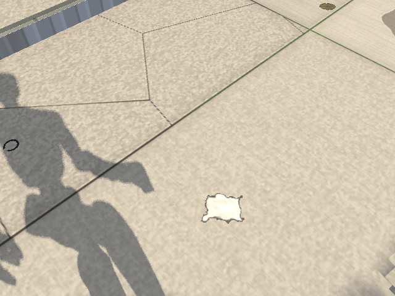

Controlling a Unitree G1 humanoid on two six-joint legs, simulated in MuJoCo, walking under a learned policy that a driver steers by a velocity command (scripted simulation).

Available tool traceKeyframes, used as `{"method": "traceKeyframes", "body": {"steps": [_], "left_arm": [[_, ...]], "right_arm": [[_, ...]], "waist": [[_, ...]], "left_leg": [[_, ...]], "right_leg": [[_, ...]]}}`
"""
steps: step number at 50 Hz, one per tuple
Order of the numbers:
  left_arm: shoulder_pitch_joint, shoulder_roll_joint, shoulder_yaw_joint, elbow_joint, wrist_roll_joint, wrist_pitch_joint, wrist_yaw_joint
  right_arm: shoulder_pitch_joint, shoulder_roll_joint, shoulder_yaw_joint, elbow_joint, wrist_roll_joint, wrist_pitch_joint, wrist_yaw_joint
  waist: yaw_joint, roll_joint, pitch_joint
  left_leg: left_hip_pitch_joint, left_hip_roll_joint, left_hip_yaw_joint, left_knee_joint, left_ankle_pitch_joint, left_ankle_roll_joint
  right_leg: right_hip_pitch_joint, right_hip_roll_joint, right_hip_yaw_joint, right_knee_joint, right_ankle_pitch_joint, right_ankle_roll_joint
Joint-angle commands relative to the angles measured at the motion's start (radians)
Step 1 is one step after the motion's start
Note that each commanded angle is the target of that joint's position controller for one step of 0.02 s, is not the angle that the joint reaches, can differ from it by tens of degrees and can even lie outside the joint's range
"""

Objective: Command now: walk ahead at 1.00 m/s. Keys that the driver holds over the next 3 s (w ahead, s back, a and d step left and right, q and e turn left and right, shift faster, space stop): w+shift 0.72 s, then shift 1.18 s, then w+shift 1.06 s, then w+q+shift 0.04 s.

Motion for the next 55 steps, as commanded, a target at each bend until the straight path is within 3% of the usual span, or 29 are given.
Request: {"method": "traceKeyframes", "body": {"steps": [1, 2, 3, 4, 6, 9, 11, 14, 16, 18, 19, 20, 21, 22, 23, 24, 25, 28, 32, 37, 40, 42, 43, 44, 45, 46, 48, 51, 55], "left_arm": [[-0.11, 0.099, -0.006, -0.197, -0.08, -0.083, -0.003], [-0.256, 0.104, -0.001, -0.22, -0.043, -0.075, 0.013], [-0.226, 0.067, -0.005, -0.227, -0.028, -0.061, 0.018], [-0.189, 0.036, -0.013, -0.219, 0.001, -0.044, 0.011], [-0.257, -0.008, -0.015, -0.263, -0.008, -0.015, -0.012], [-0.324, 0.021, -0.011, -0.289, 0.046, -0.023, -0.014], [-0.425, 0.028, -0.009, -0.306, 0.028, -0.026, -0.026], [-0.594, 0.053, -0.004, -0.359, 0.011, -0.036, -0.044], [-0.524, 0.1, 0.024, -0.355, 0.004, -0.038, -0.056], [-0.148, 0.193, 0.073, -0.264, -0.009, -0.014, -0.041], [0.048, 0.279, 0.094, -0.208, 0.014, -0.001, -0.028], [0.074, 0.304, 0.099, -0.194, 0.02, -0.015, -0.046], [0.022, 0.189, 0.075, -0.192, 0.022, -0.02, -0.046], [-0.042, 0.139, 0.061, -0.194, 0.031, -0.024, -0.043], [-0.112, 0.136, 0.059, -0.191, 0.041, -0.034, -0.051], [-0.175, 0.101, 0.049, -0.193, 0.056, -0.046, -0.057], [-0.213, 0.065, 0.038, -0.19, 0.068, -0.049, -0.061], [-0.211, 0.062, 0.031, -0.164, 0.03, -0.052, -0.058], [-0.122, 0.109, 0.042, -0.135, 0.031, -0.052, -0.026], [0.014, 0.12, 0.035, -0.084, 0.015, -0.049, -0.009], [0.058, 0.16, 0.043, -0.062, 0.027, -0.01, 0.002], [0.004, 0.2, 0.053, -0.069, 0.051, 0.016, 0.007], [-0.053, 0.198, 0.051, -0.089, 0.056, 0.023, 0.009], [0.063, 0.044, 0.018, -0.11, 0.082, 0.015, 0.001], [0.27, -0.021, -0.015, -0.048, 0.023, -0.005, -0.016], [0.171, 0.102, 0.015, -0.047, 0.004, -0.009, -0.016], [-0.112, 0.145, 0.03, -0.138, 0.011, -0.005, 0.004], [-0.084, 0.076, 0.033, -0.14, 0.028, 0.038, 0.014], [-0.132, 0.041, 0.023, -0.152, 0.04, 0.06, 0.029]], "right_arm": [[0.529, -0.185, -0.067, 0.124, -0.01, 0.015, -0.037], [0.383, -0.103, -0.042, 0.109, -0.009, 0.006, -0.037], [0.318, -0.149, -0.043, 0.106, -0.023, -0.012, -0.037], [0.309, -0.084, -0.023, 0.125, -0.034, -0.017, -0.025], [0.199, -0.004, 0.012, 0.127, -0.004, -0.012, -0.027], [0.147, -0.075, -0.001, 0.098, -0.007, -0.016, -0.058], [0.254, -0.155, -0.029, 0.121, 0.029, -0.027, -0.067], [0.381, -0.15, -0.035, 0.164, 0.042, 0.007, -0.075], [0.415, -0.17, -0.04, 0.167, 0.0, 0.037, -0.071], [0.335, -0.183, -0.038, 0.151, -0.03, 0.062, -0.069], [0.353, -0.099, -0.016, 0.112, -0.029, 0.058, -0.068], [0.504, 0.059, 0.027, 0.124, 0.023, 0.02, -0.048], [0.43, -0.075, -0.001, 0.11, 0.055, -0.007, -0.048], [0.261, -0.115, -0.009, 0.059, 0.079, -0.019, -0.05], [0.17, -0.091, -0.001, 0.021, 0.063, -0.028, -0.057], [0.146, -0.087, -0.008, 0.016, 0.04, -0.023, -0.062], [0.181, -0.073, -0.009, 0.02, 0.035, -0.008, -0.056], [0.171, -0.04, -0.002, 0.015, 0.027, 0.03, -0.058], [-0.041, -0.056, 0.004, -0.052, 0.004, 0.026, -0.057], [-0.233, -0.045, 0.013, -0.12, 0.021, 0.001, -0.019], [-0.214, -0.08, -0.006, -0.141, 0.01, -0.014, 0.002], [0.044, -0.152, -0.04, -0.073, 0.017, -0.009, -0.006], [0.235, -0.184, -0.048, -0.018, 0.004, 0.003, -0.019], [0.341, -0.281, -0.053, 0.016, -0.046, 0.007, -0.027], [0.381, -0.233, -0.043, 0.034, -0.049, -0.003, -0.008], [0.322, -0.188, -0.043, 0.017, -0.03, 0.014, -0.011], [0.128, -0.112, -0.016, 0.012, -0.005, 0.02, -0.025], [0.065, -0.072, 0.001, 0.041, -0.038, 0.012, -0.026], [0.02, -0.116, -0.012, 0.071, -0.034, 0.018, -0.039]], "waist": [[-0.225, 0.151, -0.404], [-0.192, -0.087, -0.213], [-0.12, -0.042, -0.136], [-0.071, -0.095, -0.111], [0.036, -0.046, 0.068], [0.033, 0.044, 0.086], [-0.02, 0.018, 0.073], [-0.08, -0.005, 0.147], [-0.027, 0.058, 0.054], [0.186, 0.132, -0.149], [0.2, -0.042, -0.298], [0.085, -0.404, -0.48], [0.108, -0.288, -0.382], [0.104, -0.186, -0.204], [0.061, -0.02, -0.107], [0.01, 0.009, -0.07], [-0.04, -0.022, -0.057], [-0.087, -0.024, 0.02], [-0.027, 0.003, 0.101], [0.036, -0.006, 0.155], [0.006, -0.072, 0.085], [-0.144, -0.152, -0.086], [-0.247, -0.149, -0.186], [-0.159, 0.174, -0.388], [-0.132, 0.32, -0.671], [-0.161, 0.164, -0.661], [-0.105, -0.012, -0.278], [-0.004, 0.03, -0.166], [0.025, 0.069, -0.173]], "left_leg": [[1.175, 0.42, -0.814, -0.309, -0.127, 0.31], [0.881, 0.357, -0.704, -0.366, -0.072, 0.251], [0.695, 0.405, -0.708, -0.352, 0.121, 0.312], [0.527, 0.405, -0.685, -0.326, 0.129, 0.303], [0.189, 0.295, -0.432, -0.416, 0.032, 0.174], [-0.098, 0.086, -0.095, -0.496, 0.186, 0.089], [0.025, 0.121, -0.101, -0.587, 0.16, 0.112], [0.418, 0.187, -0.102, -0.568, 0.347, 0.089], [0.613, 0.222, -0.089, -0.403, 0.768, 0.061], [0.517, 0.197, -0.038, 0.046, 1.018, 0.018], [0.201, 0.1, -0.028, 0.459, 0.68, -0.004], [-0.1, -0.09, -0.167, 0.843, -0.185, -0.04], [-0.22, -0.018, -0.244, 0.879, -0.178, 0.012], [-0.267, 0.021, -0.215, 0.866, -0.15, 0.022], [-0.243, 0.059, -0.201, 0.779, -0.104, 0.026], [-0.19, 0.099, -0.199, 0.69, -0.058, 0.027], [-0.136, 0.126, -0.203, 0.66, -0.037, 0.023], [-0.152, 0.177, -0.172, 0.522, -0.025, -0.01], [-0.249, 0.172, -0.119, 0.228, 0.289, -0.067], [-0.084, 0.078, -0.041, -0.112, 0.539, -0.059], [-0.024, -0.022, 0.009, -0.194, 0.457, -0.033], [0.225, -0.07, 0.011, -0.168, 0.408, 0.008], [0.469, 0.02, -0.05, -0.168, 0.56, 0.035], [0.897, 0.299, -0.348, 0.011, 1.017, 0.15], [1.175, 0.492, -0.784, -0.079, 1.02, 0.34], [1.056, 0.408, -0.676, -0.132, 0.848, 0.283], [0.609, 0.308, -0.402, -0.224, 0.836, 0.198], [0.266, 0.245, -0.253, -0.329, 0.888, 0.188], [0.152, 0.205, -0.123, -0.369, 0.887, 0.168]], "right_leg": [[-0.962, -0.053, 0.071, 0.288, 0.118, -0.011], [-0.911, -0.091, 0.021, 0.199, 0.192, -0.013], [-0.885, -0.087, 0.011, 0.24, 0.144, 0.013], [-0.831, -0.147, 0.046, 0.242, 0.127, 0.0], [-0.81, -0.25, 0.071, -0.055, 0.266, -0.019], [-0.406, -0.199, -0.056, -0.571, 0.717, 0.022], [-0.323, -0.153, -0.09, -0.743, 0.836, 0.027], [-0.509, -0.104, -0.123, -0.973, 0.792, -0.007], [-0.453, -0.033, -0.167, -0.968, 0.684, -0.045], [-0.044, -0.011, -0.166, -0.88, 0.588, -0.098], [0.315, -0.189, 0.128, -0.87, 0.363, -0.147], [0.557, -0.399, 0.752, -1.137, -0.067, -0.317], [0.52, -0.365, 0.826, -1.25, -0.193, -0.256], [0.358, -0.342, 0.626, -1.237, -0.028, -0.222], [0.181, -0.305, 0.508, -1.254, 0.162, -0.204], [0.049, -0.268, 0.397, -1.261, 0.284, -0.196], [-0.041, -0.243, 0.339, -1.272, 0.318, -0.2], [-0.16, -0.225, 0.227, -1.358, 0.354, -0.205], [-0.16, -0.189, 0.078, -1.415, 0.54, -0.184], [-0.082, -0.176, -0.045, -1.463, 0.668, -0.136], [0.148, -0.21, -0.047, -1.291, 1.121, -0.088], [0.213, -0.205, -0.057, -0.986, 1.453, -0.039], [0.089, -0.17, -0.077, -0.72, 1.363, 0.008], [-0.269, -0.01, -0.082, -0.257, 0.558, 0.06], [-0.496, 0.113, 0.138, 0.068, -0.017, 0.074], [-0.494, 0.028, 0.169, 0.077, 0.034, 0.062], [-0.525, -0.07, 0.038, -0.12, 0.124, 0.068], [-0.342, -0.13, 0.02, -0.299, 0.189, 0.076], [-0.236, -0.138, -0.02, -0.627, 0.361, 0.085]]}}
Next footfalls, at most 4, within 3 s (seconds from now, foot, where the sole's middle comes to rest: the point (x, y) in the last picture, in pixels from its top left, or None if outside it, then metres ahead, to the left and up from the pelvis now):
0.36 right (253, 256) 0.60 -0.13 -0.75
0.86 left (197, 142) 1.09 0.08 -0.75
1.28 right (254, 137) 1.13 -0.16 -0.75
2.68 left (208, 58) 1.66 0.05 -0.75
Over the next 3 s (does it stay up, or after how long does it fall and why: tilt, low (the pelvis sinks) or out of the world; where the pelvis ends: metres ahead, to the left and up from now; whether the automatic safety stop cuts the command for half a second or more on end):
stays up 1.70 -0.05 0.03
